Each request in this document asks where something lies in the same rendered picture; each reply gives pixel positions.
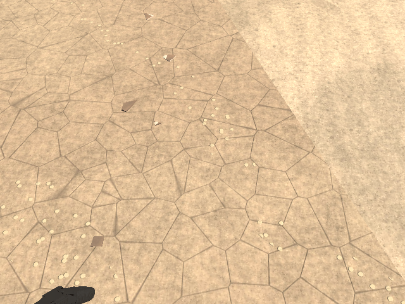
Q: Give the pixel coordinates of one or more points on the robot left hand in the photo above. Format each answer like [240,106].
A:
[72,295]

